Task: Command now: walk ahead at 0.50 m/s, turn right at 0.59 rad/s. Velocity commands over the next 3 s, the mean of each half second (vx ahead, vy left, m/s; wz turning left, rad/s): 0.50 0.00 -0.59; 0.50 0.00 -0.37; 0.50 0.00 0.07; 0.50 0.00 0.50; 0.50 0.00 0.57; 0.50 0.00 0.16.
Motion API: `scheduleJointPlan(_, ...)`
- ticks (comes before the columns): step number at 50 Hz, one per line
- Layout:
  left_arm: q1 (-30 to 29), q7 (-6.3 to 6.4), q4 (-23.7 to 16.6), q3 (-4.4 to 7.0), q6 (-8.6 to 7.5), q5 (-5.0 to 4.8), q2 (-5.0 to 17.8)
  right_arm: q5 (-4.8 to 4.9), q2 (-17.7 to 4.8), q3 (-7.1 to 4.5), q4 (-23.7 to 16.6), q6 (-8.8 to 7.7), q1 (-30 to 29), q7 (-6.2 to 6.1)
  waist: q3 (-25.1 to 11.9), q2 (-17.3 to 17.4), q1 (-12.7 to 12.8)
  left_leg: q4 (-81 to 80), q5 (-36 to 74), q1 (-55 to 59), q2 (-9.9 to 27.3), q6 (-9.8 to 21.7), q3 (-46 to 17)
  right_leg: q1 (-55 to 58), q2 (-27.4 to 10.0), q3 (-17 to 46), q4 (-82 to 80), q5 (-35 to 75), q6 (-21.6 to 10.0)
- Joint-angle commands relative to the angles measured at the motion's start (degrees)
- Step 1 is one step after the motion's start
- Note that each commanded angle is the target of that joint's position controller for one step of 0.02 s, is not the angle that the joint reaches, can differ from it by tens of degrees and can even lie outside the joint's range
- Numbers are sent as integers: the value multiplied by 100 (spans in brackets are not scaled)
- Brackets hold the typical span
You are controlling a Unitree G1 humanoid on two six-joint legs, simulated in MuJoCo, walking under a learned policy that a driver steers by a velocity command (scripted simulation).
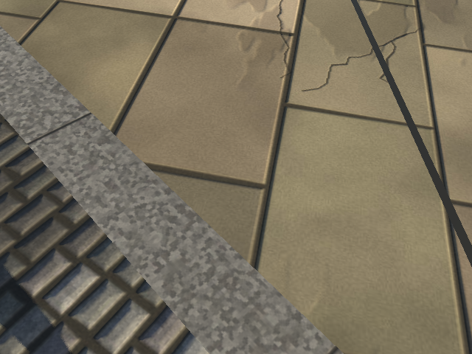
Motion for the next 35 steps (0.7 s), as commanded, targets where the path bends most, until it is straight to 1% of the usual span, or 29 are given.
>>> scheduleJointPlan(1, -232, -92, -461, -3, 0, 15, 135, 32, -641, -175, -163, -121, 163, 13, 63, 867, 12, -1119, 1318, 494, 1572, 690, -915, -885, -293, 106, -141, 531, 109)
scheduleJointPlan(3, -590, -125, -585, -47, -10, -3, 54, 21, -638, -188, -70, -107, 266, 23, 144, 841, -44, -1135, 1550, 552, 1470, 645, -524, -939, -294, -28, -660, 913, 135)
scheduleJointPlan(5, -945, -172, -700, -111, -40, -15, -48, 22, -657, -201, -6, -101, 305, 29, 208, 847, -107, -1112, 1647, 526, 1375, 564, -159, -710, -294, -220, -1364, 1333, 95)
scheduleJointPlan(6, -1152, -197, -772, -139, -53, -14, -84, 25, -692, -213, 32, -98, 365, 24, 254, 850, -160, -1104, 1684, 538, 1389, 537, -35, -587, -290, -332, -1698, 1444, 51)
scheduleJointPlan(8, -1461, -232, -897, -163, -58, 2, -83, 24, -783, -243, 125, -76, 524, 0, 333, 838, -234, -1048, 1856, 726, 1493, 484, 120, -422, -261, -551, -2164, 1339, -74)
scheduleJointPlan(10, -1615, -228, -980, -160, -55, 34, -40, 21, -856, -266, 228, -15, 684, -28, 364, 827, -266, -817, 2364, 1067, 1590, 419, 279, -297, -160, -736, -2490, 1000, -236)
scheduleJointPlan(11, -1602, -209, -996, -148, -53, 52, -13, 14, -909, -275, 270, 23, 720, -46, 323, 842, -231, -552, 3040, 1225, 1611, 375, 399, -129, -41, -841, -2625, 730, -342)
scheduleJointPlan(12, -1482, -176, -976, -125, -51, 72, 25, 8, -999, -291, 306, 63, 745, -66, 199, 903, -152, -131, 4012, 1356, 1626, 332, 524, 163, 148, -965, -2713, 401, -460)
scheduleJointPlan(13, -1158, -137, -896, -82, -64, 88, 96, 4, -1095, -309, 337, 112, 770, -84, -39, 942, 7, 536, 4863, 1448, 1632, 310, 623, 596, 374, -1045, -2808, 109, -598)
scheduleJointPlan(14, -485, -83, -701, -9, -109, 105, 204, 19, -1154, -314, 334, 166, 756, -93, -446, 873, 305, 1556, 5099, 1297, 1593, 270, 725, 1401, 614, -1050, -3066, 49, -765)
scheduleJointPlan(15, 549, 5, -365, 121, -151, 154, 443, 13, -1127, -294, 242, 188, 683, -92, -1028, 555, 772, 3016, 4126, 448, 1471, 101, 815, 2854, 513, -642, -3405, 128, -991)
scheduleJointPlan(16, 865, 104, -361, 304, -139, 148, 1129, 63, -504, -143, -138, 160, 907, -1, -1735, -663, 631, 5006, 207, -1792, 896, -200, 794, 4771, -1231, 1915, -3606, -681, -1593)
scheduleJointPlan(17, 928, 152, -525, 370, -83, -63, 1386, -1, -728, -200, -432, 118, 449, 47, -2142, -748, 724, 6176, -2127, -3053, -7, -381, -211, 5212, -2048, 4365, -4526, -24, -2126)
scheduleJointPlan(18, 854, 205, -378, 344, -49, -121, 1236, -17, -855, -227, -559, 95, -198, 64, -1322, -47, 768, 6162, -1514, -3615, 376, -308, -766, 4823, -1768, 3309, -4554, 603, -1934)
scheduleJointPlan(19, 592, 246, -307, 269, -69, -156, 938, 40, -722, -163, -549, 28, -184, 70, -647, 117, 505, 5653, -992, -3438, 599, -274, -729, 3945, -1581, 2549, -4580, 1307, -1755)
scheduleJointPlan(20, 334, 260, -302, 199, -107, -150, 700, 16, -685, -161, -446, 30, -74, 60, -286, 328, 212, 5113, -843, -3018, 760, -275, -740, 3227, -1220, 2015, -4655, 1948, -1491)
scheduleJointPlan(21, 125, 271, -318, 151, -145, -187, 569, -81, -672, -160, -411, 118, 86, 60, -172, 281, -22, 4834, -836, -2619, 814, -337, -763, 2717, -967, 1679, -4738, 2312, -1388)
scheduleJointPlan(22, 15, 254, -354, 114, -193, -195, 468, -150, -650, -157, -342, 224, 239, 74, -252, 212, -133, 4674, -813, -2298, 835, -390, -762, 2445, -811, 1482, -4804, 2510, -1350)
scheduleJointPlan(23, 52, 232, -342, 106, -255, -203, 458, -173, -608, -157, -350, 305, 269, 98, -317, 181, -179, 4588, -805, -2206, 789, -440, -708, 2324, -720, 1413, -4840, 2698, -1399)
scheduleJointPlan(24, 125, 219, -297, 123, -292, -203, 512, -165, -547, -149, -373, 355, 224, 118, -309, 176, -196, 4399, -690, -2220, 769, -483, -675, 2198, -649, 1348, -4917, 2619, -1421)
scheduleJointPlan(26, 342, 211, -228, 156, -321, -182, 605, -146, -487, -140, -497, 389, -174, 136, -146, 159, -86, 3955, -279, -2448, 743, -551, -626, 2078, -555, 1374, -5085, 2188, -1385)
scheduleJointPlan(28, 614, 211, -151, 163, -321, -181, 606, -137, -485, -135, -662, 389, -729, 134, 55, 102, 102, 3390, 155, -2795, 728, -596, -650, 2182, -530, 1506, -5191, 1849, -1329)
scheduleJointPlan(29, 730, 211, -119, 165, -324, -185, 599, -132, -478, -128, -724, 383, -957, 136, 97, 71, 190, 3112, 369, -2893, 697, -600, -674, 2290, -519, 1557, -5188, 1781, -1287)
scheduleJointPlan(32, 1046, 234, -22, 172, -340, -181, 614, -99, -441, -92, -865, 339, -1469, 169, 106, 17, 399, 2374, 843, -2985, 553, -558, -700, 2703, -534, 1610, -5046, 1992, -1191)
scheduleJointPlan(35, 1327, 281, 98, 137, -365, -144, 568, -68, -412, -50, -989, 262, -1869, 211, 133, -2, 572, 1799, 1027, -2779, 399, -417, -600, 3025, -634, 1588, -4847, 2624, -1093)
